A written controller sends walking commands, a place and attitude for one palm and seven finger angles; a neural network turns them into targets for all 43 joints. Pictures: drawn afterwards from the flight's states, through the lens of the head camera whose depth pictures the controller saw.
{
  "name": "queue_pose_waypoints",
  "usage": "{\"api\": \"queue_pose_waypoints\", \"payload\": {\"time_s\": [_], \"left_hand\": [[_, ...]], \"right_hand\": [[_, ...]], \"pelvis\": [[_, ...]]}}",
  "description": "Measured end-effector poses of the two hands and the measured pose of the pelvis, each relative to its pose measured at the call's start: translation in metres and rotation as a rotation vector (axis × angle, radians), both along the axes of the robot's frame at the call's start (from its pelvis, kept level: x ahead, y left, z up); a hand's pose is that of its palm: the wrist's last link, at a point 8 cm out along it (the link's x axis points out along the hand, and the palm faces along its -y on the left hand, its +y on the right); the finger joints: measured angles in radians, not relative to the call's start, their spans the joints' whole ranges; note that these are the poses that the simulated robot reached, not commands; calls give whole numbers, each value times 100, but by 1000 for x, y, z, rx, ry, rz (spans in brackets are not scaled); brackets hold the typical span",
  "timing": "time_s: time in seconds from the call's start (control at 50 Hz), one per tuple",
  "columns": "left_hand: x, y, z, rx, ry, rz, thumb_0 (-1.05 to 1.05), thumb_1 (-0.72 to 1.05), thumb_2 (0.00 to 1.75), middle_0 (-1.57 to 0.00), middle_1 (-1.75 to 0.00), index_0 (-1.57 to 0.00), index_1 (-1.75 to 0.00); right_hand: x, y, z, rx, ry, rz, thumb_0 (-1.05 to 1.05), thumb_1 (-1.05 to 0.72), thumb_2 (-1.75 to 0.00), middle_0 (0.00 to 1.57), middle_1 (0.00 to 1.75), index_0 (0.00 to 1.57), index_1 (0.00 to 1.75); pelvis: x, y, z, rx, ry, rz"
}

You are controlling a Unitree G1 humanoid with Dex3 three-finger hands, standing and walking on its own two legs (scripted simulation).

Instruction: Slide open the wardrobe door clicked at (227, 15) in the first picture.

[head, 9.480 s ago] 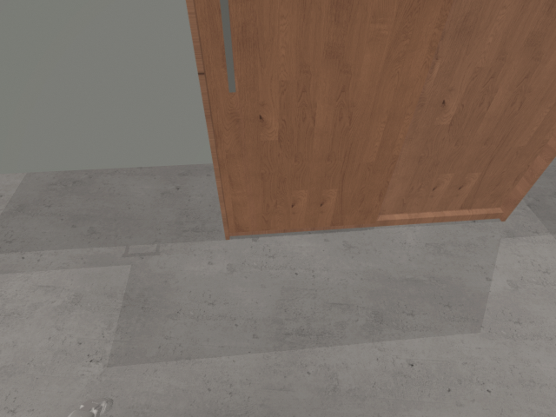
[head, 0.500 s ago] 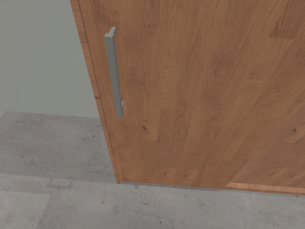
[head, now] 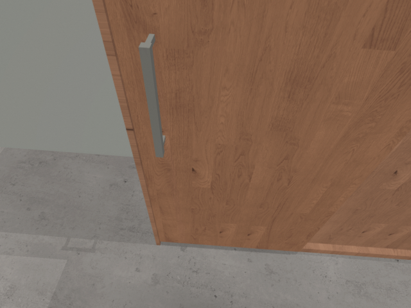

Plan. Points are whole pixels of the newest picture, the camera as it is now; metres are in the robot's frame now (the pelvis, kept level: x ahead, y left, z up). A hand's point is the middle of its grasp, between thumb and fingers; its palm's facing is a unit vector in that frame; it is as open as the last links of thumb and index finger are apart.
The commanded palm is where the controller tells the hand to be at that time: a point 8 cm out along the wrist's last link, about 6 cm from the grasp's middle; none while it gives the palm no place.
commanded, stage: look again from close up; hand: left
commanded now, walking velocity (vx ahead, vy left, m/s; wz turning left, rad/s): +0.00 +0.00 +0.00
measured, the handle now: (156, 104) +0.49 +0.15 +0.13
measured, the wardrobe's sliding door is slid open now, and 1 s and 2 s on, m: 0.00 0.00 0.00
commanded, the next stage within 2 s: raise the hand with hooked fingers in 0.08 s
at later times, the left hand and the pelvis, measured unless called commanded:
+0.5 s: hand (134, 251) +0.21 +0.15 +0.02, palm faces +0.00 -1.00 -0.02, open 8.0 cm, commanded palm +0.12 +0.23 -0.02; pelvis -0.01 -0.02 -0.04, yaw +0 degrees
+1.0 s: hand (101, 239) +0.22 +0.21 +0.03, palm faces -0.01 -1.00 -0.06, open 11.0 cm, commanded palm +0.18 +0.26 +0.05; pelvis +0.02 -0.04 -0.04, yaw +1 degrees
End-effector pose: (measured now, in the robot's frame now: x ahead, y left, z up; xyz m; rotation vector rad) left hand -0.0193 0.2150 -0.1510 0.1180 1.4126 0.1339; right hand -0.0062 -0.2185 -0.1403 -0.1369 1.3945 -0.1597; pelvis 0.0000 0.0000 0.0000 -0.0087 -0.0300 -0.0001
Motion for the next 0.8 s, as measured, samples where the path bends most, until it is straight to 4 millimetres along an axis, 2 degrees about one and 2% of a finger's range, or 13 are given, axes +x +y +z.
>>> {"api": "queue_pose_waypoints", "payload": {"time_s": [0.2, 0.24, 0.32, 0.38, 0.44, 0.48, 0.52, 0.58, 0.62, 0.66, 0.7, 0.74, 0.8], "left_hand": [[-1, -1, 0, 2, 7, -5, 1, 91, 90, -19, -30, -20, -30], [29, 5, 17, 25, -144, 73, 2, 92, 90, -20, -30, -20, -30], [123, 33, 98, 167, -728, 108, 4, 93, 88, -20, -32, -20, -32], [181, 23, 164, 155, -1124, 45, 3, 88, 87, -20, -35, -20, -34], [211, 1, 192, 40, -1402, -48, 2, 82, 85, -20, -38, -20, -38], [213, -12, 185, -59, -1466, -122, 2, 77, 83, -20, -40, -20, -40], [204, -17, 161, -128, -1420, -171, 1, 72, 81, -21, -43, -21, -43], [173, -9, 120, -151, -1250, -108, 1, 64, 78, -22, -47, -22, -47], [147, 3, 108, -100, -1179, -26, 1, 59, 76, -22, -50, -23, -50], [127, 17, 115, -5, -1195, 23, 2, 55, 74, -23, -53, -23, -53], [118, 27, 136, 90, -1289, 29, 2, 50, 72, -23, -56, -23, -56], [122, 31, 161, 144, -1420, 2, 2, 45, 70, -23, -59, -23, -59], [147, 24, 188, 118, -1561, -110, 2, 38, 68, -23, -64, -23, -64]], "right_hand": [[1, 0, -1, -1, -1, 0, 1, -91, -90, 20, 30, 20, 30], [11, -5, 3, -33, -92, 12, 1, -92, -90, 20, 30, 20, 30], [54, -20, 13, -70, -376, 37, 2, -92, -90, 20, 30, 20, 30], [96, -30, 24, -86, -588, 58, 1, -92, -90, 20, 30, 20, 30], [136, -39, 39, -93, -752, 72, 1, -91, -90, 20, 30, 20, 30], [157, -45, 50, -97, -822, 89, 1, -91, -90, 20, 30, 20, 30], [174, -51, 61, -109, -872, 108, 1, -91, -90, 20, 30, 20, 30], [196, -59, 73, -137, -908, 145, 1, -90, -90, 20, 30, 20, 30], [208, -62, 75, -156, -913, 179, 1, -90, -90, 20, 30, 20, 30], [218, -62, 73, -165, -905, 221, 1, -90, -90, 20, 30, 20, 30], [225, -59, 64, -158, -887, 258, 1, -90, -90, 19, 30, 20, 30], [229, -53, 51, -134, -870, 284, 1, -90, -90, 19, 30, 20, 30], [227, -42, 31, -81, -847, 279, 1, -90, -90, 19, 30, 20, 30]], "pelvis": [[1, 1, 0, -4, 2, -4], [-1, 1, -3, -3, -8, 3], [-4, -1, -9, 10, 1, 25], [-7, -3, -15, 5, 17, 34], [-9, -8, -25, 9, 63, 18], [-11, -14, -32, 11, 80, 8], [-10, -21, -38, 13, 92, 5], [-7, -30, -45, 12, 106, 10], [-4, -35, -48, 4, 116, 19], [0, -39, -52, -9, 128, 34], [2, -42, -55, -25, 137, 51], [3, -42, -59, -40, 139, 69], [1, -42, -62, -51, 141, 78]]}}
